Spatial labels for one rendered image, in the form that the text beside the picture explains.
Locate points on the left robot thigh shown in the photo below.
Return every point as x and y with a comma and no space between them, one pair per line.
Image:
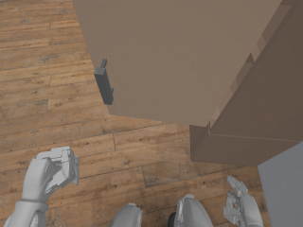
127,216

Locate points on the handle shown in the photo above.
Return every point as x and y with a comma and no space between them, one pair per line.
103,83

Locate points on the robot right shin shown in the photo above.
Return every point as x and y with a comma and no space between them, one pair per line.
176,222

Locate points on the left robot hand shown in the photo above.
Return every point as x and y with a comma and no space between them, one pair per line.
59,164

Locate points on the robot left forearm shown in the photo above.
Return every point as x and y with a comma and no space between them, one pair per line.
28,213

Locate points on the cupboard door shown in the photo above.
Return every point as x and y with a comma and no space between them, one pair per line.
171,60

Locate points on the right robot hand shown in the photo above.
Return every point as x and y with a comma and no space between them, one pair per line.
246,210

